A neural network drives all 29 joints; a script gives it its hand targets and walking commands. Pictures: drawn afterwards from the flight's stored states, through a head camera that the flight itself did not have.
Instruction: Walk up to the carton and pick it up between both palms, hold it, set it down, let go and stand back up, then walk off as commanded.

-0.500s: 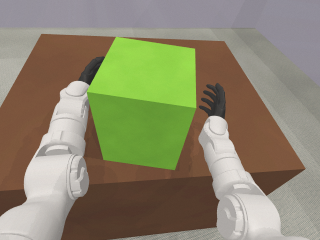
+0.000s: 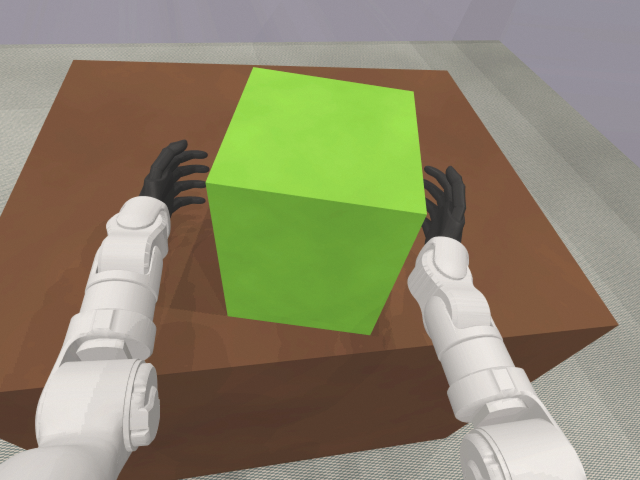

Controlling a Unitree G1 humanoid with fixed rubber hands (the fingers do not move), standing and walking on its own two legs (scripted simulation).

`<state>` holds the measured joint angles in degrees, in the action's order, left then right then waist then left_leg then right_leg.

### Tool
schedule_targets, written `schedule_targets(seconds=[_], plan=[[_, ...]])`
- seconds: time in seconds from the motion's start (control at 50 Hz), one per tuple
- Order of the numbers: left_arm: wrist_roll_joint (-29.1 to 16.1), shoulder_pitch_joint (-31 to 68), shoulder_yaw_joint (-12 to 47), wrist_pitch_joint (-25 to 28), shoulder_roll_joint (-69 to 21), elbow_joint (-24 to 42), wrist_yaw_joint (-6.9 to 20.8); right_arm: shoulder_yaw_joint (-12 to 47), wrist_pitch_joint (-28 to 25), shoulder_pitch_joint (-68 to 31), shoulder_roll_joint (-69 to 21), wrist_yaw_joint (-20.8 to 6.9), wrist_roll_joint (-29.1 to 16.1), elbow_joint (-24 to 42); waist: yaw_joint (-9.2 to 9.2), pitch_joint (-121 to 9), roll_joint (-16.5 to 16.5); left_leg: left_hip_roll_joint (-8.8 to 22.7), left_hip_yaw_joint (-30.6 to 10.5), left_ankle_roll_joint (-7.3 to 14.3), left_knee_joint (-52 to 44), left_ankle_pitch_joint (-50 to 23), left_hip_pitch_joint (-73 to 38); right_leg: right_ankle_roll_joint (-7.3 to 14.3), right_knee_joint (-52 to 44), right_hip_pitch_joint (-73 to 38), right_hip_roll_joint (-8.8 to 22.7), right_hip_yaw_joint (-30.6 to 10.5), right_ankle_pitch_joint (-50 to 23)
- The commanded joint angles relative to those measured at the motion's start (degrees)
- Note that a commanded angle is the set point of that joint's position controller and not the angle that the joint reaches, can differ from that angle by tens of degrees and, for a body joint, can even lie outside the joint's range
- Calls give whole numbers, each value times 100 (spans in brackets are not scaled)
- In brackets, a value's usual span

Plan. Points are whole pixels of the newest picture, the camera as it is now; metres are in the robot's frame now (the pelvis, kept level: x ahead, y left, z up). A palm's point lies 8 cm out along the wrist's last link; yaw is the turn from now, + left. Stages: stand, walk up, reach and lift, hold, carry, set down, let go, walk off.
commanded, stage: set down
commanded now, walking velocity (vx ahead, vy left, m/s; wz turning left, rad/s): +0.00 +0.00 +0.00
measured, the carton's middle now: (315, 210) +0.43 -0.03 +0.09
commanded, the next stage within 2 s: none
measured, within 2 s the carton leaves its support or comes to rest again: neither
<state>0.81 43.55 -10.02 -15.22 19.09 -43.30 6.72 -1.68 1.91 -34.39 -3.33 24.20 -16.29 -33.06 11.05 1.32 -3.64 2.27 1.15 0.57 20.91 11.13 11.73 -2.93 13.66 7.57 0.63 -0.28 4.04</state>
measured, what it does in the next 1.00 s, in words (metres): stands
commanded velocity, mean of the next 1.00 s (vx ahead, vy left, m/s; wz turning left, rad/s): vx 0.00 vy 0.00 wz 0.00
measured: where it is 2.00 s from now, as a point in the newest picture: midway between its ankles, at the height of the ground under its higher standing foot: outside the picture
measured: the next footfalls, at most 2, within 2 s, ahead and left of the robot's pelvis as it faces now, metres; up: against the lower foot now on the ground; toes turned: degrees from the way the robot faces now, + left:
none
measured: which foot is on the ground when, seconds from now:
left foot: down 0.00-1.00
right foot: down 0.00-1.00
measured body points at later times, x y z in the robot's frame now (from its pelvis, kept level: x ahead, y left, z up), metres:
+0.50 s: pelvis -0.03 -0.01 +0.00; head -0.02 +0.01 +0.44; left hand +0.39 +0.17 +0.10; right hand +0.28 -0.22 +0.11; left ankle +0.00 +0.09 -0.75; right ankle -0.02 -0.16 -0.75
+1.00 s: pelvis -0.03 -0.01 -0.01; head -0.02 +0.03 +0.44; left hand +0.32 +0.22 +0.08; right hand +0.24 -0.20 +0.11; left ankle +0.00 +0.09 -0.75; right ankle -0.02 -0.16 -0.75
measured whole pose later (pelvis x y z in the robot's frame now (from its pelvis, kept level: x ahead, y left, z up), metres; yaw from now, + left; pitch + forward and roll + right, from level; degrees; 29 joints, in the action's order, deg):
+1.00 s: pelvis -0.03 -0.01 -0.01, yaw -2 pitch -2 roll -1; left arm -5.9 10.2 -11.4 -30.6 25.3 -1.5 11.3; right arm 2.1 27.8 -2.2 -1.1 28.4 -19.7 14.4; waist 5.3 1.3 -4.5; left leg 2.3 3.8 0.9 22.3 10.7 9.9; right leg -2.5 15.0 6.4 1.2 -0.6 6.8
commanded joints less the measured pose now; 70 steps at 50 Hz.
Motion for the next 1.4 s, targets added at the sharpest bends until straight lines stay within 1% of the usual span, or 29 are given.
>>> schedule_targets(seconds=[0.0,0.04,0.08,0.16,0.18,0.22,0.28,0.3,0.32,0.34,0.38,0.42,0.44,0.48,0.54,0.56,0.6,0.62,0.68,0.78,0.82,0.94,1.08,1.14,1.18,1.2,1.22,1.28,1.38], plan=[[-462,2055,146,-119,929,1563,71,602,104,-816,828,-60,2,1633,-386,-2430,1155,-311,387,-430,143,-1778,-1719,31,169,-572,-450,510,-1589],[-512,1773,175,-195,917,1754,50,584,204,-600,853,-94,-10,1985,-452,-2320,1133,-276,369,-422,59,-1491,-1620,94,180,-684,-453,504,-1382],[-612,1849,201,-261,994,1836,25,519,354,-682,856,-114,-3,2179,-473,-2275,1148,-266,376,-415,30,-1270,-1465,128,217,-661,-450,501,-1151],[-601,1481,1,-409,1190,2043,40,656,652,-251,745,-114,-56,2483,-634,-2124,1039,-271,408,-344,-63,-1075,-1344,157,247,-852,-419,433,-1050],[-598,1314,-71,-445,1212,2212,55,737,710,-67,704,-99,-79,2592,-700,-2120,987,-281,427,-322,-75,-1146,-1365,154,250,-952,-410,399,-1143],[-568,1237,-150,-523,1287,2332,97,815,851,62,669,-60,-104,2653,-725,-2029,1001,-280,427,-305,-79,-1231,-1402,148,263,-984,-396,361,-1191],[-472,725,-346,-670,1375,2814,198,983,945,590,613,73,-198,3049,-835,-2033,988,-307,472,-292,-35,-1689,-1657,115,247,-1180,-401,308,-1598],[-492,749,-366,-705,1429,2901,238,994,965,572,625,119,-208,3160,-858,-2042,973,-314,494,-295,-1,-1797,-1711,101,242,-1128,-402,300,-1650],[-550,745,-325,-749,1454,2922,276,962,1008,547,647,171,-188,3267,-826,-1996,936,-317,498,-286,27,-1771,-1672,93,243,-1064,-396,288,-1621],[-566,629,-340,-765,1491,2959,312,969,1031,639,620,216,-171,3424,-859,-1931,880,-330,509,-262,23,-1719,-1675,78,238,-1036,-378,275,-1638],[-686,487,-368,-782,1563,3031,356,972,1105,660,607,290,-135,3779,-903,-1845,679,-331,515,-179,-28,-1421,-1595,49,227,-1001,-321,233,-1461],[-894,408,-284,-749,1580,3059,372,980,1223,649,569,334,-82,4101,-908,-1786,467,-311,494,-74,-137,-963,-1436,48,220,-917,-276,219,-1002],[-938,139,-307,-738,1590,3172,374,1020,1279,884,508,346,-93,4275,-953,-1711,396,-288,484,-27,-219,-844,-1449,69,202,-926,-262,229,-825],[-1065,17,-277,-741,1642,3142,380,1079,1459,986,451,355,-108,4375,-980,-1564,309,-261,470,54,-293,-516,-1343,111,159,-853,-218,190,-371],[-1149,6,-206,-822,1767,3105,401,1057,1786,1067,371,373,-113,4387,-934,-1294,367,-223,473,109,-368,39,-1145,202,113,-739,-167,163,290],[-1144,-251,-236,-865,1766,3260,411,1066,1858,1321,350,388,-140,4450,-940,-1208,365,-209,475,119,-392,67,-1183,226,84,-762,-164,147,348],[-1197,-169,-225,-893,1861,3505,410,972,2013,1264,366,397,-132,4572,-943,-1179,452,-183,466,107,-386,234,-1101,266,123,-748,-153,147,493],[-1204,-381,-220,-927,1858,3758,406,943,2058,1480,358,414,-169,4689,-961,-1164,528,-171,476,83,-383,185,-1151,289,121,-776,-160,145,453],[-1292,-404,-203,-1016,1963,4082,395,853,2237,1482,419,413,-182,4901,-939,-1181,668,-161,482,54,-332,272,-1093,329,161,-704,-153,139,534],[-1293,-964,-260,-1242,1984,4657,393,865,2444,1908,508,415,-265,5258,-1048,-1099,825,-151,491,-17,-287,176,-1065,374,187,-740,-138,152,476],[-1288,-1271,-260,-1330,1931,4934,415,880,2487,2221,514,424,-284,5408,-1032,-1048,851,-133,466,-58,-268,8,-1133,386,180,-781,-138,156,328],[-1204,-2362,-517,-1539,1856,5707,525,1069,2503,3245,606,440,-319,6008,-1201,-833,818,-132,421,-184,-180,-643,-1421,350,143,-828,-111,150,-146],[-1335,-3591,-531,-1340,1754,6609,622,1320,2315,4466,604,368,-269,6933,-1313,-538,903,-105,323,-248,-74,-1023,-1535,348,102,-560,-65,132,-334],[-1451,-4014,-499,-1131,1812,6847,606,1328,2245,4867,601,303,-137,7271,-1351,-507,895,-76,278,-218,-78,-889,-1438,380,103,-478,-38,130,-219],[-1499,-4252,-477,-1010,1866,7028,578,1344,2207,5098,565,260,-90,7455,-1394,-479,994,-48,250,-210,-80,-802,-1350,424,118,-431,-18,106,-105],[-1496,-4580,-519,-917,1906,7094,572,1407,2181,5405,495,247,-72,7545,-1468,-439,974,-50,257,-197,-92,-795,-1382,428,90,-485,3,76,-124],[-1520,-4647,-473,-843,1909,7071,569,1374,2176,5515,471,234,4,7511,-1445,-392,962,-37,236,-184,-91,-727,-1340,438,83,-419,9,78,-81],[-1521,-5021,-459,-638,1934,7131,556,1390,2172,5929,357,186,69,7531,-1492,-218,988,-13,207,-145,-134,-577,-1287,494,29,-405,39,36,71],[-1668,-5567,-376,-315,1988,7340,534,1429,2118,6478,261,117,89,7846,-1596,-135,931,19,158,-62,-158,-416,-1233,546,-19,-407,74,-23,270]])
